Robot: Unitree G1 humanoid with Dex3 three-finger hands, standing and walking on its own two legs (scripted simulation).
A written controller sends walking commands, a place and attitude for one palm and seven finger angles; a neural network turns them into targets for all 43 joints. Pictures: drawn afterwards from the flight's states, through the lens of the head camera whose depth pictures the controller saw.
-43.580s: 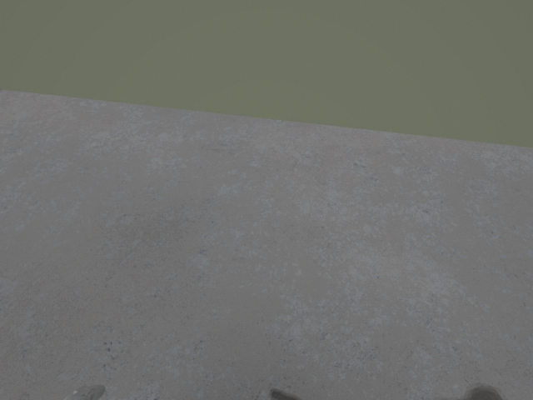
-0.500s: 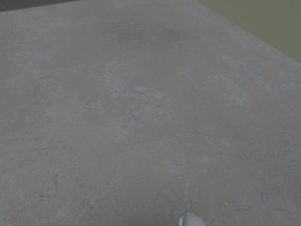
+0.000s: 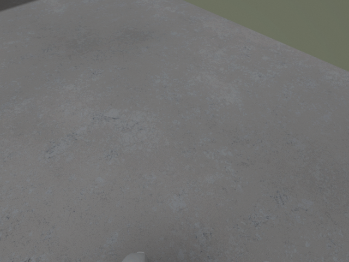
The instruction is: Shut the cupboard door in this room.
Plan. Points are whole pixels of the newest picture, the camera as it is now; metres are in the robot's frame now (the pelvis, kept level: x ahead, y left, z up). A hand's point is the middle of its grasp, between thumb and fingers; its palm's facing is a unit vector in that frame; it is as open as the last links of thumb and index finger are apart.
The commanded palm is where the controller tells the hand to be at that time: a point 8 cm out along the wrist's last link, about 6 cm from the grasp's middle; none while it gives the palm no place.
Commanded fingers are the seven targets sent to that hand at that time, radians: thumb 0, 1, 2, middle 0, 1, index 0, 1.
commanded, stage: turn to face it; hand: left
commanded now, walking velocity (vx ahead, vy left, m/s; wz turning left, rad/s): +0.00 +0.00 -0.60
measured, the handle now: out of the picture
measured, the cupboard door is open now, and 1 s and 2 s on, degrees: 48 48 48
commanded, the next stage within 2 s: none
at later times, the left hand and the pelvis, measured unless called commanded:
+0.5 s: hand (114, 235) +0.19 +0.18 -0.15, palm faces -0.30 -0.91 -0.29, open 7.4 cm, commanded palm none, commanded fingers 0.00 0.90 0.90 -0.20 -0.30 -0.20 -0.30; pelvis +0.02 +0.01 -0.01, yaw -19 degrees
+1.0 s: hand (135, 215) +0.25 +0.13 -0.16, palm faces -0.56 -0.80 -0.23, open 7.4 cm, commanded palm none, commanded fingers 0.00 0.90 0.90 -0.20 -0.30 -0.20 -0.30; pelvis +0.04 +0.02 +0.00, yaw -37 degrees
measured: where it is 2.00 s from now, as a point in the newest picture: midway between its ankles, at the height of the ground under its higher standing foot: outside the picture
